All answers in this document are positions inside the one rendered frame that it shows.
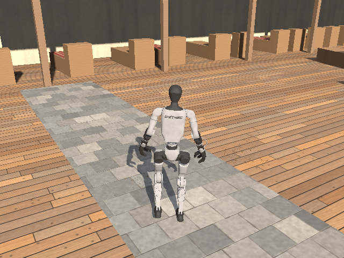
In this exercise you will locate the robot right forearm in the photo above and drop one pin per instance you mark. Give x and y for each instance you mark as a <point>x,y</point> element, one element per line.
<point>199,143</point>

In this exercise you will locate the robot left hand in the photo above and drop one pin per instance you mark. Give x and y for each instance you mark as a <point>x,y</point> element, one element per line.
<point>145,149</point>

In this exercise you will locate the right robot upper arm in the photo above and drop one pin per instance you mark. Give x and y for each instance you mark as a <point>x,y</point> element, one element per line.
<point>193,123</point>

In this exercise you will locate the robot left forearm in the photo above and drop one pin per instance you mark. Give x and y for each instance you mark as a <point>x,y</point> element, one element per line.
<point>145,139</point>

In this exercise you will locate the left robot upper arm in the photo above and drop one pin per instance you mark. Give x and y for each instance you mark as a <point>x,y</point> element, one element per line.
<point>153,120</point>

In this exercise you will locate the humanoid robot torso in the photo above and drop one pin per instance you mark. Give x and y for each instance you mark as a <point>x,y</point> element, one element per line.
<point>172,129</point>

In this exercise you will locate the robot left thigh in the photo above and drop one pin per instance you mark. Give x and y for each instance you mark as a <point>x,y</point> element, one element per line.
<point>158,164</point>

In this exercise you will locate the robot right hand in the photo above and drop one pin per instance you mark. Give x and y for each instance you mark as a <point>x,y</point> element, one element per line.
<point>203,155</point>

